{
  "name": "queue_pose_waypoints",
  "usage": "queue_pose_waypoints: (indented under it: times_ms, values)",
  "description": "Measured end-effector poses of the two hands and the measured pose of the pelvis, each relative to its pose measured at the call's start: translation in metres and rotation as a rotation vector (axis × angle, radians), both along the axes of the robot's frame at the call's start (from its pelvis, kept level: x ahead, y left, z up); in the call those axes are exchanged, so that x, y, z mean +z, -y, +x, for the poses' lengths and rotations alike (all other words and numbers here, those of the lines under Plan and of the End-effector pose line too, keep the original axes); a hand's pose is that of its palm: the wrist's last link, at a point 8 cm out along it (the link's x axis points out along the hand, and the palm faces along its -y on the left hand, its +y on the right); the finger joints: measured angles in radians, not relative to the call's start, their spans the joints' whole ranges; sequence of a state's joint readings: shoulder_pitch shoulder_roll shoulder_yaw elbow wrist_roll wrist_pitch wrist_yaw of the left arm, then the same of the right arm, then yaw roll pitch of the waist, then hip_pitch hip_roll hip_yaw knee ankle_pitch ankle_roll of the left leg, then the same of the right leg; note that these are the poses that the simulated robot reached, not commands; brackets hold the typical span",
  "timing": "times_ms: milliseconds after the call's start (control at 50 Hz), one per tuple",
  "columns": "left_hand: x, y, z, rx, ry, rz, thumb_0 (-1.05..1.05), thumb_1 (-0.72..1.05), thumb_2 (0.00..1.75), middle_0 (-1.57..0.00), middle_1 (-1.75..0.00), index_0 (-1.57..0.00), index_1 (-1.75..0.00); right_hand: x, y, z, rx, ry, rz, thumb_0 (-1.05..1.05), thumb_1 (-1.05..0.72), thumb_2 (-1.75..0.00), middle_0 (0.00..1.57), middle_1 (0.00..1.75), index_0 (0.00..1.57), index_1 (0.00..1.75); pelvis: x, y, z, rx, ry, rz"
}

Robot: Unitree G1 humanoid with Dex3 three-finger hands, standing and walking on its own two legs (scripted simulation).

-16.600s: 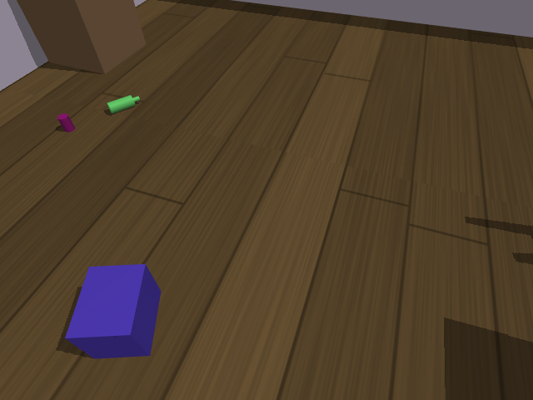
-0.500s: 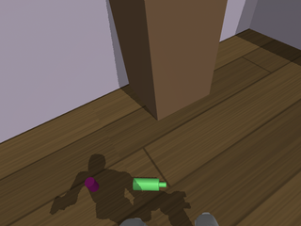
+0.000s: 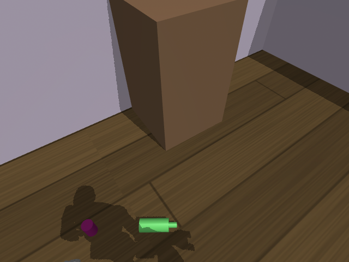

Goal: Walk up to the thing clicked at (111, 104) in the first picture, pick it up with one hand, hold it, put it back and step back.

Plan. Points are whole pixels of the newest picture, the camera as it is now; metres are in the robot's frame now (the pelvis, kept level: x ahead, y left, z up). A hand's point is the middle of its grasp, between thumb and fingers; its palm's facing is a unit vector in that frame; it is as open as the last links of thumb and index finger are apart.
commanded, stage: stand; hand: left
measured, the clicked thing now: (158, 225) +0.45 +0.11 -0.74
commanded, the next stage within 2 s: walk up in 0.46 s
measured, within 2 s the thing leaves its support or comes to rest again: neither
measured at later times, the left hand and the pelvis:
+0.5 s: hand out of the picture +0.08 +0.27 -0.15, palm faces +0.00 -0.94 -0.33, open 7.4 cm; pelvis +0.00 +0.02 +0.01, yaw -1 degrees
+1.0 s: hand out of the picture +0.02 +0.27 -0.15, palm faces +0.02 -0.90 -0.43, open 7.4 cm; pelvis -0.10 +0.01 -0.02, yaw +1 degrees
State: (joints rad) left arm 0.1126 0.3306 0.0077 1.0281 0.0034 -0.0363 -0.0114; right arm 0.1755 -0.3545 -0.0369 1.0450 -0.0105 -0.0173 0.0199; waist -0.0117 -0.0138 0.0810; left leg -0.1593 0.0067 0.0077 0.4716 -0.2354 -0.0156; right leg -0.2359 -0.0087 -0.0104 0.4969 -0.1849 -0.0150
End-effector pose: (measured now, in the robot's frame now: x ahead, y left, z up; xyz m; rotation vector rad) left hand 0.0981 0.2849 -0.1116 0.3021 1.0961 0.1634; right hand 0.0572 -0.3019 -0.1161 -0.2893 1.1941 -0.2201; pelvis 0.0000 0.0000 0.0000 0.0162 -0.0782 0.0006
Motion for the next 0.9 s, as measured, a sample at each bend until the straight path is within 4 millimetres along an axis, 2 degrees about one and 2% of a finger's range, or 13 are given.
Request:
queue_pose_waypoints:
  times_ms: [100,200,480,560,640,760,820,900]
  values:
    - [0.011,-0.013,0.017,-0.001,0.031,0.023,0.01,0.9,0.9,-0.21,-0.3,-0.2,-0.3,0.002,-0.01,0.005,0.002,0.001,0.014,0.01,-0.91,-0.9,0.2,0.3,0.2,0.3,0.004,-0.004,0.002,-0.004,-0.001,-0.004]
    - [0.014,-0.024,0.018,0.01,0.02,0.036,0.01,0.9,0.9,-0.21,-0.3,-0.2,-0.3,0.003,-0.016,0.008,0.005,-0.006,0.021,0.01,-0.91,-0.9,0.2,0.3,0.2,0.3,0.007,-0.008,0.004,-0.005,-0.002,-0.007]
    - [-0.001,-0.03,-0.021,0.059,-0.121,0.014,0.01,0.9,0.9,-0.21,-0.3,-0.2,-0.3,0.005,-0.025,0.022,0.016,-0.037,0.016,0.01,-0.91,-0.9,0.2,0.3,0.2,0.3,0.009,-0.016,0.007,-0.007,-0.016,-0.009]
    - [-0.007,-0.035,-0.031,0.08,-0.147,0.031,0.01,0.9,0.9,-0.21,-0.3,-0.2,-0.3,0.003,-0.017,0.024,0.009,-0.045,-0.004,0.01,-0.9,-0.9,0.2,0.3,0.2,0.3,0.003,-0.015,-0.005,-0.012,-0.025,0.003]
    - [-0.011,-0.039,-0.044,0.075,-0.176,0.074,0.01,0.9,0.9,-0.21,-0.3,-0.2,-0.3,-0.004,0.0,0.024,0.003,-0.036,-0.028,0.01,-0.9,-0.9,0.2,0.3,0.2,0.3,-0.006,-0.007,-0.017,-0.018,-0.024,0.014]
    - [-0.01,-0.031,-0.071,0.065,-0.191,0.125,0.01,0.9,0.9,-0.21,-0.3,-0.2,-0.3,-0.019,0.025,0.027,0.009,0.004,-0.047,0.01,-0.91,-0.9,0.2,0.3,0.2,0.3,-0.018,0.007,-0.04,-0.022,-0.02,0.01]
    - [-0.004,-0.027,-0.079,0.054,-0.179,0.134,0.01,0.9,0.9,-0.21,-0.3,-0.2,-0.3,-0.019,0.026,0.017,0.023,0.004,-0.044,0.01,-0.91,-0.9,0.2,0.3,0.2,0.3,-0.015,0.007,-0.054,-0.022,-0.029,0.022]
    - [0.002,-0.024,-0.079,0.051,-0.108,0.134,0.01,0.9,0.9,-0.21,-0.3,-0.2,-0.3,-0.023,0.024,-0.014,0.053,-0.046,-0.052,0.01,-0.91,-0.9,0.2,0.3,0.2,0.3,-0.014,0.004,-0.072,-0.003,-0.043,0.018]
